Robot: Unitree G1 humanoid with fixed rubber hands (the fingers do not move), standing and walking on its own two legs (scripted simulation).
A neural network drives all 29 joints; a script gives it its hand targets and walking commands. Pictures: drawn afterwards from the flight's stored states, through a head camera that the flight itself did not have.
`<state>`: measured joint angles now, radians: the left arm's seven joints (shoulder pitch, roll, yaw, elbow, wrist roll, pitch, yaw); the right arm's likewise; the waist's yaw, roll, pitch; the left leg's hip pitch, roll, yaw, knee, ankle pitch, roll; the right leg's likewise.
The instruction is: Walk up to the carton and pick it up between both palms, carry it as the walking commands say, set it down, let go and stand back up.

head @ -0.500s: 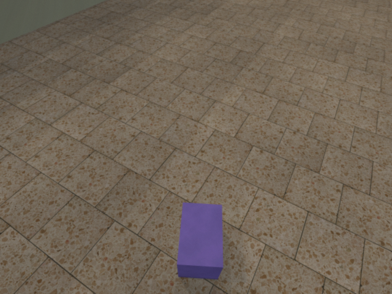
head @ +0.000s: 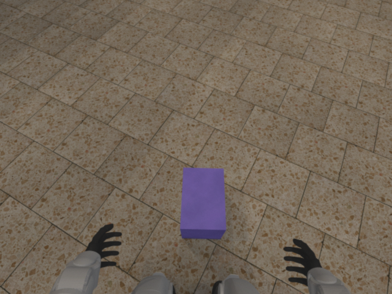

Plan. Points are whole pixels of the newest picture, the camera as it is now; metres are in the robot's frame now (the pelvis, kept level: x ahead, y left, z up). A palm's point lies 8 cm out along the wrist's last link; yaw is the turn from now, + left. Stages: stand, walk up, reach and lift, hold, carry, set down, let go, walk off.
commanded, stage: reach and lift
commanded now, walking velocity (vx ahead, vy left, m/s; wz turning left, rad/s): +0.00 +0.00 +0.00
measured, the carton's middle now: (202, 204) +0.47 -0.01 -0.64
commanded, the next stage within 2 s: none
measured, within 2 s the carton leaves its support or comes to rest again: neither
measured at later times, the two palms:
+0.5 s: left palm (119, 231) +0.25 +0.20 -0.16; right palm (289, 229) +0.28 -0.22 -0.15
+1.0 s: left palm (140, 180) +0.40 +0.19 -0.20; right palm (271, 181) +0.42 -0.20 -0.19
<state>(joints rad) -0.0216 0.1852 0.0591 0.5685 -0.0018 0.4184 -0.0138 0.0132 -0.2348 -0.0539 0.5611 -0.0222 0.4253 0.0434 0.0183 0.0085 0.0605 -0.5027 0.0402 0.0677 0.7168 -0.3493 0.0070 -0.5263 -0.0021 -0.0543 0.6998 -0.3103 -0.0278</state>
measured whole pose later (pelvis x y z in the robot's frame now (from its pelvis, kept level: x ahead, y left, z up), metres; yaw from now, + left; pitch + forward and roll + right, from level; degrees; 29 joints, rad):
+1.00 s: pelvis -0.08 -0.01 -0.09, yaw +2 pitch +31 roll +1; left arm -1.05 0.25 0.22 0.80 -0.07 0.30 0.13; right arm -1.09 -0.28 -0.19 0.83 0.09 0.30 -0.08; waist -0.01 -0.01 0.19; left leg -1.34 0.04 0.04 1.15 -0.35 0.00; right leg -1.36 -0.03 -0.08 1.14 -0.32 -0.05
